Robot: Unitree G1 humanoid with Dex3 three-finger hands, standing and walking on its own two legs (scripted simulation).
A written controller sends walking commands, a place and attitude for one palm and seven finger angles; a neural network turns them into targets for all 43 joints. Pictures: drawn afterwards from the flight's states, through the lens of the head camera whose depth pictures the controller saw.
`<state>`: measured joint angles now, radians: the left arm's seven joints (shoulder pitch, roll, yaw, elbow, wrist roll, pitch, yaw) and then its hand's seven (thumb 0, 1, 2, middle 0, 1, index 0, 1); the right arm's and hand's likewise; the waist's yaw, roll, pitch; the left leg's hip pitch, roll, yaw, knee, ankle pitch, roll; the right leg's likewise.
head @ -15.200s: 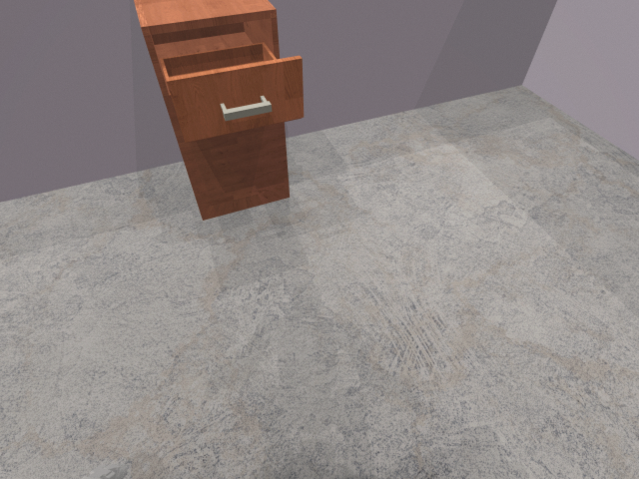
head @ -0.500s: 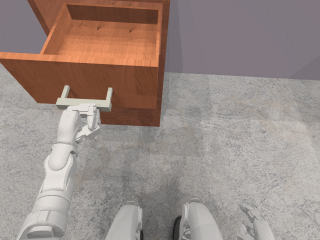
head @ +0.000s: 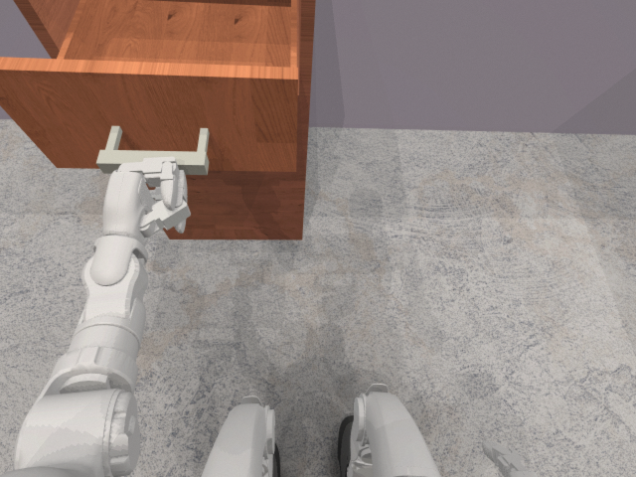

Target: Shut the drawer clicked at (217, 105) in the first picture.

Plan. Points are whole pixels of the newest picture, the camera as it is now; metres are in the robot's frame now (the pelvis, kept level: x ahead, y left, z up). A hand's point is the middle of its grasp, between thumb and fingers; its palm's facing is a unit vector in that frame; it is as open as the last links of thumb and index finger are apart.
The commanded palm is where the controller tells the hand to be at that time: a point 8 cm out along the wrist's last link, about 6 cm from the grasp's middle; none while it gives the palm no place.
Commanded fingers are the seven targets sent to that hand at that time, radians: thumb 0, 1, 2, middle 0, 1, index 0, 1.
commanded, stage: push the drawer shut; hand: left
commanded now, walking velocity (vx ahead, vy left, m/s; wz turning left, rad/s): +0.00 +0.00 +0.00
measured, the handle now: (157, 149) +0.52 +0.20 +0.03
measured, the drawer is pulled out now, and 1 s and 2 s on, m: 0.17 0.06 0.00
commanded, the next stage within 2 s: pull the fist back off the drawer in 1.76 s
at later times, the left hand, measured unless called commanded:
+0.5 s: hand (185, 170) +0.49 +0.17 +0.02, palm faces -0.03 -1.00 -0.06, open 2.9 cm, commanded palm +0.50 +0.21 +0.03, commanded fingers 0.00 0.90 0.90 -1.40 -1.60 -1.40 -1.60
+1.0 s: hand (189, 130) +0.55 +0.17 +0.03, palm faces -0.03 -1.00 -0.05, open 3.1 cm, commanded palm +0.56 +0.20 +0.03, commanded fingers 0.00 0.90 0.90 -1.40 -1.60 -1.40 -1.60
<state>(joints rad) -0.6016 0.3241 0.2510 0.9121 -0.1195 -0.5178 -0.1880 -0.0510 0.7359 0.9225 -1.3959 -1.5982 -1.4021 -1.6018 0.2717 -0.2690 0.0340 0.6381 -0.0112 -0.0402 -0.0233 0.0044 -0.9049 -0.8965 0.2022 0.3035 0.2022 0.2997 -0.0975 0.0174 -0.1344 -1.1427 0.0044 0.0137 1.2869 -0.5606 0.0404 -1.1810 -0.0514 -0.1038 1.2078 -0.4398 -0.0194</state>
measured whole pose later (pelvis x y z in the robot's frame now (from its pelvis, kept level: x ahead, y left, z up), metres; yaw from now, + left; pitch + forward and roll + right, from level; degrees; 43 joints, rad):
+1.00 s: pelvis -0.01 +0.00 -0.02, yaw -2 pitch +30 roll -5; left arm -1.06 0.61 0.42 1.25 -0.01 -0.44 -0.23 0.01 0.70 0.90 -1.40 -1.60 -1.40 -1.60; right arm 0.34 -0.28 0.08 0.63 -0.05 0.03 0.00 0.00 -0.91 -0.90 0.20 0.30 0.20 0.30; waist -0.24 0.04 -0.11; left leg -1.33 0.04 -0.02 1.38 -0.57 0.04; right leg -1.35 -0.02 -0.13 1.24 -0.42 -0.03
